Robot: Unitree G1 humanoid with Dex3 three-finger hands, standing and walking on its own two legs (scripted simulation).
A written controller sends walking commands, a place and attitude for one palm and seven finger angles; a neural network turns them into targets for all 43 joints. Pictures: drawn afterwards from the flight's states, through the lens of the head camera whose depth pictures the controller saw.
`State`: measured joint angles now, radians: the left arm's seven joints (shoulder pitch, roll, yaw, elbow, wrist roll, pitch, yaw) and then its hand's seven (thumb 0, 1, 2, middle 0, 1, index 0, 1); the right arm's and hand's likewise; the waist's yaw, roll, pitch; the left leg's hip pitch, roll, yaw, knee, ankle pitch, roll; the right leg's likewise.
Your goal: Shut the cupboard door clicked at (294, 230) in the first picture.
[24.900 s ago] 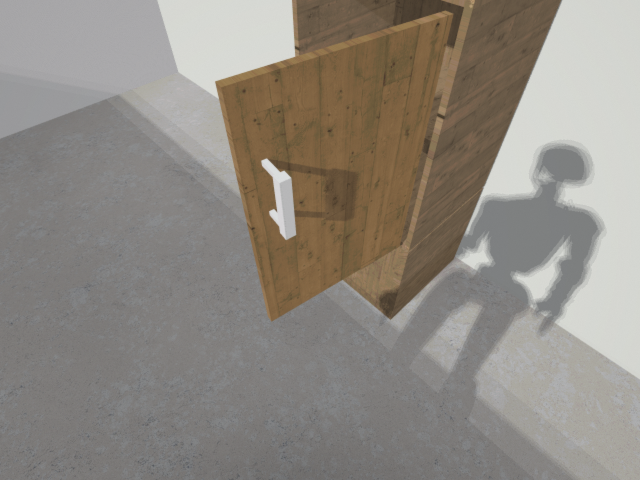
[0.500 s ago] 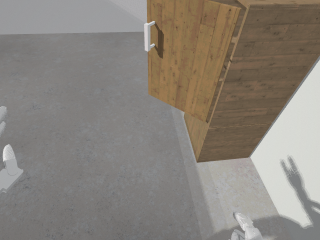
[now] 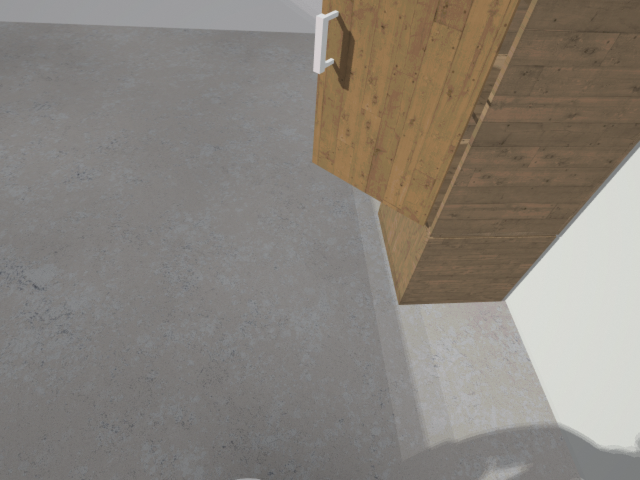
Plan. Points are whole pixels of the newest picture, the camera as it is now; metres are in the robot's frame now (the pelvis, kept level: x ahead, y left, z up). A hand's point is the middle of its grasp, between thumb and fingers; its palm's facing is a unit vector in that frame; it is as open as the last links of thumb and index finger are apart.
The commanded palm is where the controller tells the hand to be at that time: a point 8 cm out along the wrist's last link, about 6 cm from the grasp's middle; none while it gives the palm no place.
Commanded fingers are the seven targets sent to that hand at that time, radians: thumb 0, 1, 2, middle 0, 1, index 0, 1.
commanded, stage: let the arm hang, fingers relaxed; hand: left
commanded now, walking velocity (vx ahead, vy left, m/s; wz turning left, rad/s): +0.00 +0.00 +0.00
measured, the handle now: (326, 42) +1.00 +0.04 +0.06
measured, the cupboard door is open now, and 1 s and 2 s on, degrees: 47 47 47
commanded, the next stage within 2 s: look to check the result in 0.64 s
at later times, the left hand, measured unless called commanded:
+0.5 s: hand out of the picture +0.00 +0.16 -0.17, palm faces -0.01 -0.99 -0.17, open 7.4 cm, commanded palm none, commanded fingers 0.00 0.90 0.90 -0.20 -0.30 -0.20 -0.30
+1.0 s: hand out of the picture -0.02 +0.16 -0.17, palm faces +0.00 -0.98 -0.19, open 7.4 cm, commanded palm none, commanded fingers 0.00 0.90 0.90 -0.20 -0.30 -0.20 -0.30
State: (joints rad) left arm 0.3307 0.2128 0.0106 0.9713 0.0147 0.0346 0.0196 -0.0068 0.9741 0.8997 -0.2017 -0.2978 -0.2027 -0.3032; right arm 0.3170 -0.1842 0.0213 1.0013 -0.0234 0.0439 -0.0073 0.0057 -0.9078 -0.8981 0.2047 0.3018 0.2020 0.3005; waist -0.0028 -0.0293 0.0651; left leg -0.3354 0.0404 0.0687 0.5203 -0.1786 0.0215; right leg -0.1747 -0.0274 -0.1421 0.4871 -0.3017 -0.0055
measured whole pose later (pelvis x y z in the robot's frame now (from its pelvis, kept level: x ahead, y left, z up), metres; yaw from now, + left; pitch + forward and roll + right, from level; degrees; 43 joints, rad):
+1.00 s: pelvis +0.01 +0.00 +0.01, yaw -2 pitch -2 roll +0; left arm 0.33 0.13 0.01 1.15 0.02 0.00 0.04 0.01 0.91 0.90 -0.19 -0.30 -0.20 -0.30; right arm 0.31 -0.12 0.00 1.14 -0.01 0.02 -0.03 0.00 -0.91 -0.90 0.20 0.30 0.20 0.30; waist -0.01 0.01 0.04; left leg -0.23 0.04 0.11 0.42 -0.15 0.01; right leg -0.10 -0.02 -0.11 0.41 -0.28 -0.01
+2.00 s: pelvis +0.01 -0.01 +0.00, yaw +19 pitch +3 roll -2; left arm 0.07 0.23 0.07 0.87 0.03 0.04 0.02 0.01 0.91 0.90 -0.19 -0.30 -0.20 -0.30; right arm 0.21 -0.22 -0.06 0.94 -0.04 0.04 -0.01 0.00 -0.91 -0.90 0.21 0.30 0.20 0.30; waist -0.05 0.03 0.09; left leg -0.39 -0.05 -0.11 0.45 -0.11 0.03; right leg -0.40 -0.02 0.02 0.84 -0.43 0.05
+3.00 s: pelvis +0.20 +0.07 -0.01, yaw +53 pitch +0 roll +1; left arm 0.16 0.18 0.05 0.86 0.04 -0.05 -0.01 0.01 0.91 0.90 -0.20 -0.30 -0.20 -0.30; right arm 0.31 -0.23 -0.06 1.02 -0.02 0.01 0.01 0.01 -0.91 -0.90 0.21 0.30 0.20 0.30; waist -0.03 0.04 0.09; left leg -0.36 -0.01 -0.04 1.19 -0.43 0.04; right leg -0.37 -0.08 -0.14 0.63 -0.26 -0.02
